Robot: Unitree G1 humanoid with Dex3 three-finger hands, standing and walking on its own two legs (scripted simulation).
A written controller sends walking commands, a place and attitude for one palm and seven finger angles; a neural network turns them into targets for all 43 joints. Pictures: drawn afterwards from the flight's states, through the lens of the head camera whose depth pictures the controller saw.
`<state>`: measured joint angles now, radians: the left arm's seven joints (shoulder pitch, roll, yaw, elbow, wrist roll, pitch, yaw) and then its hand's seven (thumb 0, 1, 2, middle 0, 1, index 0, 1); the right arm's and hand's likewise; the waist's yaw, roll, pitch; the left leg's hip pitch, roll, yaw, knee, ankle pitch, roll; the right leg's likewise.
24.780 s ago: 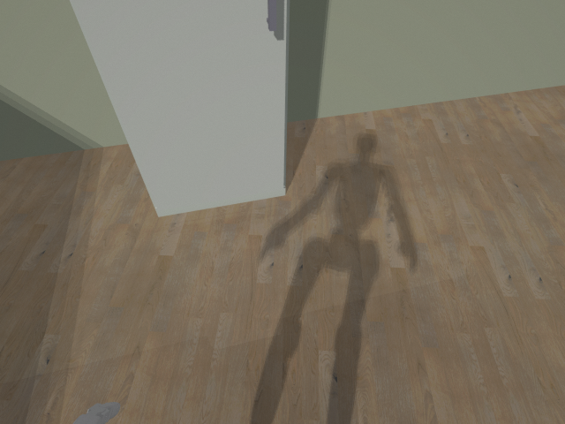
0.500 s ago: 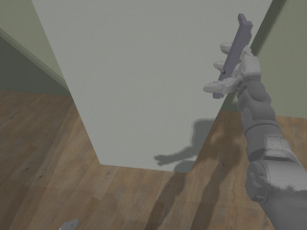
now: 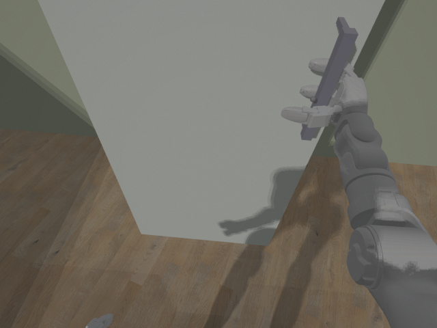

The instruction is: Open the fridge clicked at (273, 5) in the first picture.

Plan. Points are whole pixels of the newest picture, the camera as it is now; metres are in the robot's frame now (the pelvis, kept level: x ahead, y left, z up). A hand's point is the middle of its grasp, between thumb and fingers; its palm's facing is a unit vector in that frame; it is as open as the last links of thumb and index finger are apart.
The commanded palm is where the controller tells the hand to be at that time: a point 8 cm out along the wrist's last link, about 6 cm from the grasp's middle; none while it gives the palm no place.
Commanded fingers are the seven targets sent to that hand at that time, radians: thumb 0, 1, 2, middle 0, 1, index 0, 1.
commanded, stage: grip the handle and tug to test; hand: right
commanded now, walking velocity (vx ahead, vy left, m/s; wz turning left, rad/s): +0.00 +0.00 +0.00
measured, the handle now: (321, 86) +0.53 -0.13 +0.18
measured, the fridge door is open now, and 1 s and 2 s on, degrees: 0 0 20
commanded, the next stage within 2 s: pull the door a little, standing still in 1.16 s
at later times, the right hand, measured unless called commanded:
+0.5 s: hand (313, 99) +0.48 -0.11 +0.19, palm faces -0.02 +1.00 +0.00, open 5.3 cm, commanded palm +0.45 -0.15 +0.19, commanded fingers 0.00 -0.90 -0.90 0.45 1.40 0.45 1.40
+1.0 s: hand (314, 100) +0.47 -0.10 +0.19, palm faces -0.01 +1.00 +0.02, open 5.5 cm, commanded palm +0.42 -0.16 +0.19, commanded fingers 0.00 -0.90 -0.90 0.45 1.40 0.45 1.40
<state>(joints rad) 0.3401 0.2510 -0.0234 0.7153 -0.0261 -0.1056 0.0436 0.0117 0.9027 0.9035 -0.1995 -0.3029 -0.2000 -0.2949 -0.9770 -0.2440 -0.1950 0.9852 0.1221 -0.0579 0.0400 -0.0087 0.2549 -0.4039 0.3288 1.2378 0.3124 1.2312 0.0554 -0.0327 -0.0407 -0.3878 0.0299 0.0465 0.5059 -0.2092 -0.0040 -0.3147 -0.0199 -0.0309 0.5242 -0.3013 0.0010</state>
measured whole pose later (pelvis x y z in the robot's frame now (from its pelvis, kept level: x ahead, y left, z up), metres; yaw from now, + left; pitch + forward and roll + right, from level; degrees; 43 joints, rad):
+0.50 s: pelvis +0.00 +0.00 +0.00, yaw +1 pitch +5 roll +0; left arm 0.34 0.25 -0.02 0.71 -0.03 -0.09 0.05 0.01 0.90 0.90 -0.20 -0.30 -0.20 -0.29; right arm -0.94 -0.25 -0.21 0.93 0.12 -0.03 0.04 0.01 -0.75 -0.83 0.42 1.39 0.41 1.38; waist 0.06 -0.03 -0.04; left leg -0.37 0.02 0.04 0.49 -0.21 0.00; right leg -0.30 -0.02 -0.04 0.51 -0.30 0.00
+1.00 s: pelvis +0.02 +0.00 +0.01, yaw +3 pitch +4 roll +0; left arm 0.31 0.25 -0.01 0.66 -0.03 -0.06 0.04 0.01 0.90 0.90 -0.20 -0.30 -0.20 -0.29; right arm -0.74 -0.21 -0.24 0.64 0.13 0.06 0.03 0.02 -0.77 -0.78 0.34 1.40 0.36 1.40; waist 0.05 -0.05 -0.05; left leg -0.31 0.01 0.01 0.44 -0.20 -0.01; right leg -0.21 -0.04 -0.07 0.45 -0.30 0.00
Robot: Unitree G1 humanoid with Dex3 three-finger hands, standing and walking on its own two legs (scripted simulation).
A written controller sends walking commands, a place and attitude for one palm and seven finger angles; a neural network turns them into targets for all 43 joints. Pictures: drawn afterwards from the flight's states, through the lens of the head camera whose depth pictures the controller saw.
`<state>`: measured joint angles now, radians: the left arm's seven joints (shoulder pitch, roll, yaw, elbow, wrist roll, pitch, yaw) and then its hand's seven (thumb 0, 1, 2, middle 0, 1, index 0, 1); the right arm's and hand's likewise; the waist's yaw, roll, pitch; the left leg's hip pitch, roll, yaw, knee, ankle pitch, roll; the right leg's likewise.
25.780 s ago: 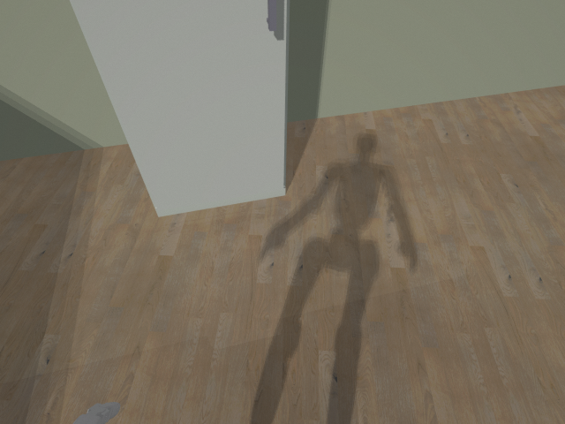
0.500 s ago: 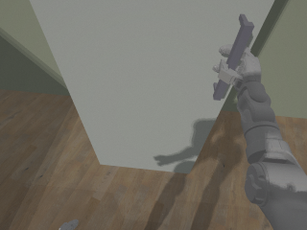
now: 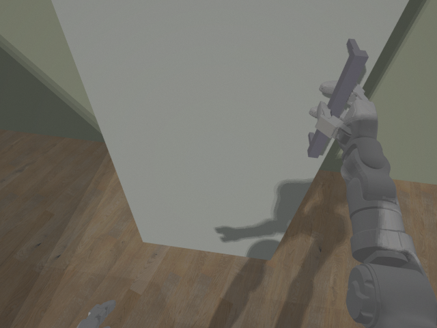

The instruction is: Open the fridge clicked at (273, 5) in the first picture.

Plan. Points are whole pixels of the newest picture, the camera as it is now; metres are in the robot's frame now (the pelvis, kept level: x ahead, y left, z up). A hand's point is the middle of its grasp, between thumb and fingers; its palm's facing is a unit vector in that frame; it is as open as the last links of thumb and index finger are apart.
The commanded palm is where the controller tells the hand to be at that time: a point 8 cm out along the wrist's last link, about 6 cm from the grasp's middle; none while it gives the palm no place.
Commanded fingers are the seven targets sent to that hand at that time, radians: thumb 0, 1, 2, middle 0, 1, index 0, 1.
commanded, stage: grip the handle and tug to test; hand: right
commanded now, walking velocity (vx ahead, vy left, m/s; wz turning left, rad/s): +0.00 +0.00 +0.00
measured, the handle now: (330, 105) +0.50 -0.15 +0.18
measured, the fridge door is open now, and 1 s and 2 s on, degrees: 0 20 50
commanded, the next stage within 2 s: pull the door a little, standing still in 0.16 s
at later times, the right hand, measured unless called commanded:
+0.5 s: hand (324, 133) +0.40 -0.12 +0.19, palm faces +0.03 +1.00 +0.01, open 5.9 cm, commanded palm +0.35 -0.17 +0.18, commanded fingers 0.00 -0.90 -0.90 0.45 1.40 0.45 1.40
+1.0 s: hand (306, 202) +0.27 -0.08 +0.17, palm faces -0.03 +0.98 -0.17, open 6.9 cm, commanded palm +0.24 -0.13 +0.18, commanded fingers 0.00 -0.90 -0.90 0.45 1.40 0.45 1.40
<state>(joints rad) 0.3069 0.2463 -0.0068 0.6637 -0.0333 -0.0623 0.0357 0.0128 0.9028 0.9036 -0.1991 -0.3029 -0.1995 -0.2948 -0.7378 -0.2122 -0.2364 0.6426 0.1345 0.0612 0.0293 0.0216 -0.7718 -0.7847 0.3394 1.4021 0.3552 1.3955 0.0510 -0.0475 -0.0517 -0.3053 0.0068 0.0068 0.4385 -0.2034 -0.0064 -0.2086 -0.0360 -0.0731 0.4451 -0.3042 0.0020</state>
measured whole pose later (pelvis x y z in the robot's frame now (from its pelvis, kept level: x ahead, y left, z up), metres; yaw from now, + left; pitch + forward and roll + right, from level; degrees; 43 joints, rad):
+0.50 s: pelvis +0.02 +0.00 +0.00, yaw -2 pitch +2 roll +0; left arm 0.18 0.23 -0.03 0.62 -0.03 0.01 0.05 0.01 0.90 0.90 -0.20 -0.30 -0.20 -0.29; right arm -0.53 -0.12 -0.13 0.28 0.14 0.28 0.01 0.03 -0.73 -0.80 0.33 1.36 0.34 1.34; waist -0.01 -0.05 -0.06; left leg -0.21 0.02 0.04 0.41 -0.23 -0.01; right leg -0.13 -0.02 -0.04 0.42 -0.30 0.00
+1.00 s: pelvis -0.05 +0.01 +0.00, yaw -2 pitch +0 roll -1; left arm 0.16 0.19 -0.03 0.54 0.01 0.08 0.06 0.01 0.90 0.90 -0.20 -0.30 -0.20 -0.29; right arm -0.11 -0.19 0.05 -0.20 0.05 -0.03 -0.07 -0.03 -0.64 -0.75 0.45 1.40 0.22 1.32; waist 0.05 -0.03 0.04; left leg -0.32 0.03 0.03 0.50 -0.18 0.00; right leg -0.22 -0.01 -0.05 0.47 -0.25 0.01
